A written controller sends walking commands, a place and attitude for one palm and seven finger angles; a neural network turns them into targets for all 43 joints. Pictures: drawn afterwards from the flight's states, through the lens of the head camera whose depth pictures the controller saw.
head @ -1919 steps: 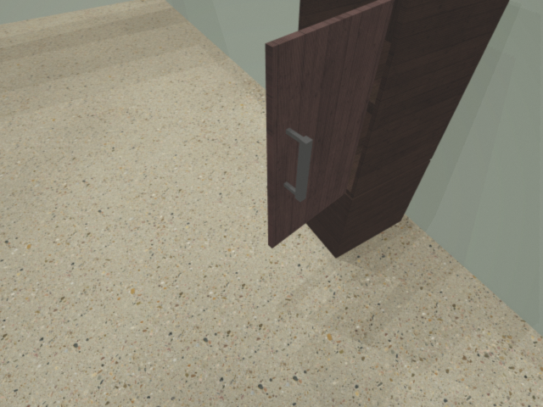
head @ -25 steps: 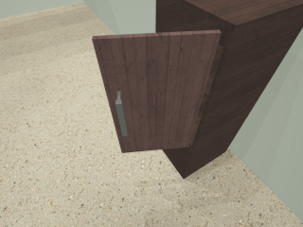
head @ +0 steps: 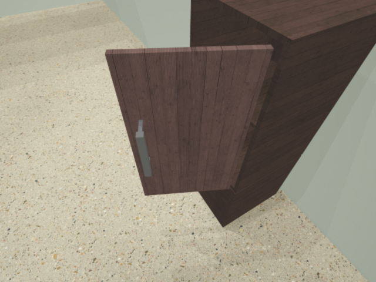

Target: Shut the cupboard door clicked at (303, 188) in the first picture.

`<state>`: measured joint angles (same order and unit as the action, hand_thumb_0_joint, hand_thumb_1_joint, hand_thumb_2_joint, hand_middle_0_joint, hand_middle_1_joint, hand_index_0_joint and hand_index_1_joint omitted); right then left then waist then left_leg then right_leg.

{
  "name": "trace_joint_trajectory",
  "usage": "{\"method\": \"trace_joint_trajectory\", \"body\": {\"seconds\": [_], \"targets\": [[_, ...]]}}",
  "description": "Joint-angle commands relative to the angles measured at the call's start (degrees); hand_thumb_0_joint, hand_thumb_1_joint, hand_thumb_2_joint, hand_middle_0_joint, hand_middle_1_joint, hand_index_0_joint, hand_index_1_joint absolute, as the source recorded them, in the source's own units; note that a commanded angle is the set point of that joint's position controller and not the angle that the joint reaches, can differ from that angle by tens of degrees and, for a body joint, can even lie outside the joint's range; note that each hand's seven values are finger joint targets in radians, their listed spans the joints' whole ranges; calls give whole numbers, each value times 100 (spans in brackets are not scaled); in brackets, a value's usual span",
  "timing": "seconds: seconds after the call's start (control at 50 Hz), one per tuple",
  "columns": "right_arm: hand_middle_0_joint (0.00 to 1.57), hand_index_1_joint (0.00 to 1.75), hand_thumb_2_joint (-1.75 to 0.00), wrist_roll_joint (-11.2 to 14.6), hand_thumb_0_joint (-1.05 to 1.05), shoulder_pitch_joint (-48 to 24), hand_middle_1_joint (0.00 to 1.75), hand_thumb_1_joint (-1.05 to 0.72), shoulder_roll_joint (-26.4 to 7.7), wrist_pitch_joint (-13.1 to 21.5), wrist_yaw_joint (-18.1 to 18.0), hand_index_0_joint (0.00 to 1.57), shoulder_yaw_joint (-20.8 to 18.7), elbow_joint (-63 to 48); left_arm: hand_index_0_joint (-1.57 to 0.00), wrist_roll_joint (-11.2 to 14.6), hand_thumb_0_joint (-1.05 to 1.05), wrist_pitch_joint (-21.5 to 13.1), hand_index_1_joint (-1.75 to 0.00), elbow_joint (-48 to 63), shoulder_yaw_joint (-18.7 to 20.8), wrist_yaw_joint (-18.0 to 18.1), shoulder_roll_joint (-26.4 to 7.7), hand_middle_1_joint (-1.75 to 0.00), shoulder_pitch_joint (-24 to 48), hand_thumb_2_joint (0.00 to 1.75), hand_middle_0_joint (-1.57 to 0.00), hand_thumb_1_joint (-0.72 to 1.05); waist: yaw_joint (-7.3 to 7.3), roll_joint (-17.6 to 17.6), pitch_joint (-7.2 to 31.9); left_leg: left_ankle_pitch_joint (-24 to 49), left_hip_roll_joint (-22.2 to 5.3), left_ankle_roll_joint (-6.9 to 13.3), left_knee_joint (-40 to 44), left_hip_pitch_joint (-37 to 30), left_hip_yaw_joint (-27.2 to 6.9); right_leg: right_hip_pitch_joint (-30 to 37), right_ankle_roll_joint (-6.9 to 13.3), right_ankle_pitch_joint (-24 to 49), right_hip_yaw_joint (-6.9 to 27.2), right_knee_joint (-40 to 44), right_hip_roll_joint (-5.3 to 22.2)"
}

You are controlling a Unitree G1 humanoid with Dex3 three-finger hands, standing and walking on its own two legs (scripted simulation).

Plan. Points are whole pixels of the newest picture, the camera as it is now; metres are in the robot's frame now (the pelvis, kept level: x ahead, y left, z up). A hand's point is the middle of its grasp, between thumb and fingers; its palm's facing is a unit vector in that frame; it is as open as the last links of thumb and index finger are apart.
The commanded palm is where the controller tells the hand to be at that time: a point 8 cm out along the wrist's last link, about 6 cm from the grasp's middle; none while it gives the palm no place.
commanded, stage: come to a stop and stand still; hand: left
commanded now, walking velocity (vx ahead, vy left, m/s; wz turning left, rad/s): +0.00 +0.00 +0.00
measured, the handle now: (144, 150) +0.44 +0.15 -0.02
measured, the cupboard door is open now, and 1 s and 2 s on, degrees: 65 65 65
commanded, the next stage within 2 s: look again from close up in 0.18 s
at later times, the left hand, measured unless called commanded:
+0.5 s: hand out of the picture +0.04 +0.17 -0.17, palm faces +0.01 -0.98 -0.21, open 7.4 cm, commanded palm none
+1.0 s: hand (108, 277) +0.15 +0.18 -0.07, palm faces +0.26 -0.95 -0.19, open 7.3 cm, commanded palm +0.10 +0.21 -0.07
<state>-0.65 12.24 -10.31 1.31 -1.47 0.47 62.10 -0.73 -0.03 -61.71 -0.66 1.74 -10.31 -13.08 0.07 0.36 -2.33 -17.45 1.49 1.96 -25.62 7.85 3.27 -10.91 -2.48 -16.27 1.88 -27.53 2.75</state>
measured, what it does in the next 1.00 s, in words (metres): stands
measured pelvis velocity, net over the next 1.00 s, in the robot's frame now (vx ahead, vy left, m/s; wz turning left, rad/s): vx -0.01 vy -0.02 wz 0.04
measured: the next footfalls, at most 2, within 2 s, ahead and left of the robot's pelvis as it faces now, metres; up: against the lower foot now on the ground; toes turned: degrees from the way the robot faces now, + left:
none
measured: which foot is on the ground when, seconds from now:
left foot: down 0.00-1.00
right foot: down 0.00-1.00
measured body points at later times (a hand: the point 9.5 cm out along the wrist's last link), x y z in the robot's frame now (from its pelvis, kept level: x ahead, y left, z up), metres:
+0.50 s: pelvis +0.01 -0.02 +0.00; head +0.03 -0.01 +0.45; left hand +0.04 +0.22 -0.16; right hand +0.03 -0.25 -0.15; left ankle -0.04 +0.09 -0.74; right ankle -0.02 -0.15 -0.74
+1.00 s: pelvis -0.01 -0.02 -0.01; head +0.00 -0.02 +0.44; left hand +0.13 +0.23 -0.06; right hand +0.06 -0.26 -0.14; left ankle -0.04 +0.09 -0.74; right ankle -0.02 -0.14 -0.74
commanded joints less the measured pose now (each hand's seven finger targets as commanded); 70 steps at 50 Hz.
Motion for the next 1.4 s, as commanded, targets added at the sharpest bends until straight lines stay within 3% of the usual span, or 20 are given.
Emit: {"method": "trace_joint_trajectory", "body": {"seconds": [0.0, 0.36, 0.82, 0.84, 0.86, 0.88, 0.9, 0.92, 0.94, 0.96, 0.98, 1.0, 1.02, 1.06, 1.08, 1.1, 1.14, 1.22, 1.3, 1.38], "targets": [[20, 30, -90, 2, 0, 219, 30, -90, -649, 72, -40, 20, -115, -146, -20, -3, 0, -100, -30, 217, 124, 53, -704, -30, -270, 90, -20, 90, -15, -12, 86, 1867, -684, 15, 403, 10, -504, 56, 366, 1796, 263, 274, 311], [20, 30, -90, -3, 0, 261, 30, -90, -664, 82, -59, 20, -106, 6, -20, 15, 0, -142, -30, 194, 164, 46, -784, -30, -268, 90, -20, 90, -34, 14, 337, 2010, -707, -48, 386, -137, -460, 321, 411, 2247, 266, 326, 354], [20, 30, -90, 8, 0, 429, 30, -90, -507, 78, -72, 20, -91, 136, -20, 4, 0, -125, -30, 86, 149, 42, -616, -30, -375, 90, -20, 90, -39, 16, -15, 1611, -709, -52, 564, 14, -481, 176, 391, 1704, 254, 530, 295], [20, 30, -90, 68, 0, 89, 30, -90, -689, 108, -24, 20, -142, -248, -20, -57, 0, -246, -30, -155, 151, 289, -657, -30, -849, 90, -20, 90, -135, -126, -51, 2607, -807, -230, -649, 337, -261, 108, 300, 3874, 398, 296, 605], [20, 30, -90, 167, 0, 782, 30, -90, -1785, 1242, -584, 20, -375, -1770, -20, 535, 0, -1787, -30, 9390, 2791, 456, -4168, -30, 4220, 90, -20, 90, 626, -746, 2458, 3858, -624, -128, -805, -1521, -425, 291, 320, 3274, -218, -1138, -65], [20, 30, -90, 452, 0, 291, 30, -90, -1073, 1662, -674, 20, -70, -1851, -22, 678, 0, -1268, -32, 7289, 301, 573, -971, -32, -51, 90, -22, 90, 243, -2539, 2864, 4373, -577, -215, -562, -1987, -677, -753, 287, 927, -649, -1748, -413], [20, 30, -90, 314, 0, -16, 30, -90, -791, 1870, -482, 20, -110, -2030, -24, 1050, 0, -501, -34, 7036, -223, 583, 458, -34, -1438, 90, -24, 90, 69, -1950, 2219, 4748, -599, -382, -256, -1072, -628, -811, 290, -50, -750, -1774, -362], [20, 30, -90, 261, 0, 211, 30, -90, -827, 1991, -274, 20, -243, -1954, -25, 904, 0, -566, -36, 6605, -195, 582, 341, -36, -715, 90, -25, 90, 254, -799, 946, 3754, -563, -350, -306, 145, -629, -1317, 268, 33, -704, -1343, -249], [20, 30, -90, 202, 0, 177, 30, -90, -964, 2003, -173, 20, -403, -2152, -27, 884, 0, -816, -38, 6427, 98, 531, 178, -38, -253, 90, -27, 90, 353, -424, 69, 2433, -395, -373, -631, 979, -698, -1571, 305, 311, -788, -937, -226], [20, 30, -90, 112, 0, 90, 30, -90, -1036, 2008, -116, 20, -450, -2318, -29, 858, 0, -1176, -40, 5914, 498, 438, -86, -40, -434, 90, -29, 90, 327, 274, -300, 1232, -249, -344, -948, 1801, -701, -1863, 326, 328, -844, -797, -172], [20, 30, -90, 54, 0, -24, 30, -90, -1006, 2005, -67, 20, -487, -2491, -31, 937, 0, -1635, -42, 5353, 731, 245, -21, -42, -1130, 90, -31, 90, 174, 1151, -161, 717, -156, -265, -1323, 2300, -640, -2146, 307, 130, -818, -961, -171], [20, 30, -90, 63, 0, -89, 30, -90, -972, 2013, 26, 20, -525, -2685, -33, 1027, 0, -2095, -44, 4939, 920, -64, 50, -44, -1853, 90, -33, 90, -100, 1098, 173, 921, -70, -286, -1686, 2538, -533, -2132, 372, 548, -777, -1364, -182], [20, 30, -90, 10, 0, -145, 30, -90, -925, 2017, 108, 20, -552, -2828, -35, 1152, 0, -2637, -46, 4819, 942, -407, 279, -46, -2147, 90, -35, 90, -253, 1484, 656, 1002, -51, -330, -2117, 2887, -440, -2311, 379, 801, -810, -1953, -210], [20, 30, -90, -45, 0, -305, 30, -90, -936, 2005, 248, 20, -615, -3059, -38, 1441, 0, -3740, -50, 4853, 1043, -1187, 297, -50, -2072, 90, -38, 90, -392, 1326, 1199, 540, 43, -400, -2854, 3671, -313, -2823, 399, 570, -593, -2740, -199], [20, 30, -90, -37, 0, -373, 30, -90, -972, 1977, 285, 20, -657, -3266, -40, 1531, 0, -4066, -52, 4891, 1317, -1466, -5, -52, -2043, 90, -40, 90, -476, 991, 1412, 296, 92, -384, -3108, 3990, -233, -2935, 432, 277, -421, -2943, -164], [20, 30, -90, -2, 0, -379, 30, -90, -996, 1875, 300, 20, -688, -3460, -42, 1557, 0, -4045, -54, 4858, 1623, -1604, -337, -54, -2184, 90, -42, 90, -627, 418, 1558, 226, 116, -338, -3214, 4158, -159, -2820, 494, 171, -232, -3034, -116], [20, 30, -90, 104, 0, -643, 30, -90, -1057, 1761, 266, 20, -613, -4042, -46, 1651, 0, -3631, -58, 5742, 1468, -1734, -538, -58, -1504, 90, -46, 90, -576, -22, 1905, -320, 198, -223, -3314, 4335, -25, -2921, 463, -767, 27, -2888, -82], [20, 30, -90, 165, 0, -473, 30, -90, -1017, 1645, -1, 20, -542, -4400, -53, 1678, 0, -3189, -66, 7617, 1469, -1303, -877, -66, -175, 90, -53, 90, -202, -17, 2310, -1025, 51, -59, -3679, 4516, -186, -3208, 338, -2297, 481, -2468, -86], [20, 30, -90, 89, 0, -233, 30, -90, -975, 1724, -181, 20, -409, -4249, -60, 1479, 0, -3477, -74, 8678, 962, -952, -740, -74, 392, 90, -60, 90, 194, -107, 2309, -1004, -69, 11, -3902, 4362, -382, -3568, 354, -2104, 316, -2573, -201], [20, 30, -90, 136, 0, -194, 30, -90, -1029, 1732, -273, 20, -343, -4057, -68, 1506, 0, -3090, -82, 7770, 840, -1252, -707, -82, -159, 90, -68, 90, 209, -78, 1971, -1267, -78, -34, -3937, 4758, -442, -3606, 331, -2376, 312, -2518, -184]]}}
